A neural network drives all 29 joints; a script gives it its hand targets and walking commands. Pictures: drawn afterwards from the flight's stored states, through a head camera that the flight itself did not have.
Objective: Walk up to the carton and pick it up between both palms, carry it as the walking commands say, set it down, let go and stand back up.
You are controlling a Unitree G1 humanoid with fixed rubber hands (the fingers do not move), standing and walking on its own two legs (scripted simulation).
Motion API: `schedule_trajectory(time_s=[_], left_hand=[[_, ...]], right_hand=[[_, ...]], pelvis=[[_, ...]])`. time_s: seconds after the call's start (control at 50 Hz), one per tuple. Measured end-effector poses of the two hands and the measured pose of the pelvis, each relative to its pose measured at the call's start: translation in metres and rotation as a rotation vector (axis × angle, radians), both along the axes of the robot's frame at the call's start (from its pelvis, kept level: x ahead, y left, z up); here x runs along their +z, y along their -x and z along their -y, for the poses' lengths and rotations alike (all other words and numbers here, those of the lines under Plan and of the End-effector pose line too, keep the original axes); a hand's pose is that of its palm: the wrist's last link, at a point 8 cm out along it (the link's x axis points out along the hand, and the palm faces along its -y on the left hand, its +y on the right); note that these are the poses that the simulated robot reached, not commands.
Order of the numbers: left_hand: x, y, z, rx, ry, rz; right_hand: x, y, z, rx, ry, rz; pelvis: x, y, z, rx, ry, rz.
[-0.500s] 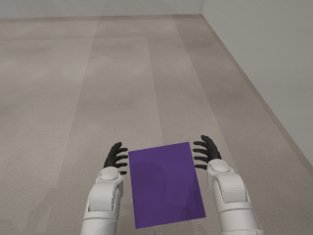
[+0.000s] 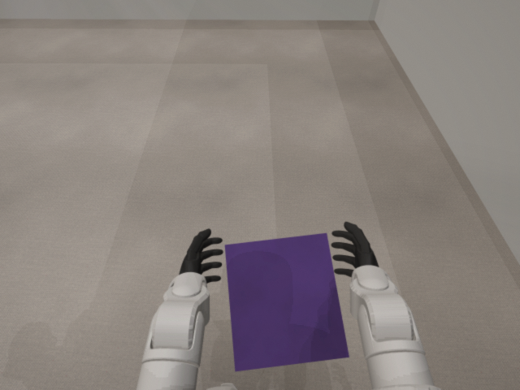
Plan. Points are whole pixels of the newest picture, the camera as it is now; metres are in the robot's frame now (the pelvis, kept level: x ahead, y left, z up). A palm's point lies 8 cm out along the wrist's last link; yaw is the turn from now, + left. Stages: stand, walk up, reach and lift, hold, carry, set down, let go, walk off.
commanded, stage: carry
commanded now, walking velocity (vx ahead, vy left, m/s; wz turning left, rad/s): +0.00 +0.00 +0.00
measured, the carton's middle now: (280, 297) +0.31 +0.01 -0.09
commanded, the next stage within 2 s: none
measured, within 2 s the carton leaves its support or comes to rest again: neither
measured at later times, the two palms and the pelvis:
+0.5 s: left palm (222, 164) +0.51 +0.13 +0.03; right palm (358, 154) +0.54 -0.12 +0.06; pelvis +0.23 -0.01 +0.01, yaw -1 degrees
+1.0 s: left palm (226, 100) +0.73 +0.16 +0.03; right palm (338, 101) +0.72 -0.10 +0.05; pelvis +0.43 +0.04 +0.01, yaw -5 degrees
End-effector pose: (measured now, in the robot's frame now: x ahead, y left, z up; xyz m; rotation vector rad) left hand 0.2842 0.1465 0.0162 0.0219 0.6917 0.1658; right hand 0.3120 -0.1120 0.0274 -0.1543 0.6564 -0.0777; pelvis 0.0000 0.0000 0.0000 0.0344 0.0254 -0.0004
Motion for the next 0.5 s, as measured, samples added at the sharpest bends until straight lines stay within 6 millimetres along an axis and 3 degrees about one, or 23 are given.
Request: schedule_trajectory(time_s=[0.06, 0.16, 0.24, 0.4, 0.5], left_hand=[[-0.001, -0.044, 0.010, -0.041, -0.014, 0.006], [0.023, -0.108, 0.040, -0.148, -0.044, 0.032], [0.024, -0.148, 0.049, -0.180, -0.108, -0.004], [0.028, -0.201, 0.029, -0.049, -0.034, 0.010], [0.017, -0.230, 0.012, -0.009, 0.022, 0.008]], right_hand=[[-0.007, -0.027, 0.011, -0.050, -0.019, -0.001], [0.005, -0.059, 0.041, -0.178, -0.083, 0.023], [0.010, -0.092, 0.051, -0.196, -0.135, 0.021], [0.036, -0.180, 0.031, -0.077, -0.071, 0.042], [0.030, -0.228, 0.012, -0.023, -0.003, 0.022]], pelvis=[[-0.002, -0.034, -0.004, -0.055, -0.014, 0.027], [0.009, -0.084, -0.006, -0.061, -0.013, 0.012], [0.014, -0.122, -0.001, -0.049, 0.030, 0.001], [0.020, -0.185, 0.012, 0.005, 0.003, -0.035], [0.012, -0.228, 0.006, -0.025, -0.007, -0.015]])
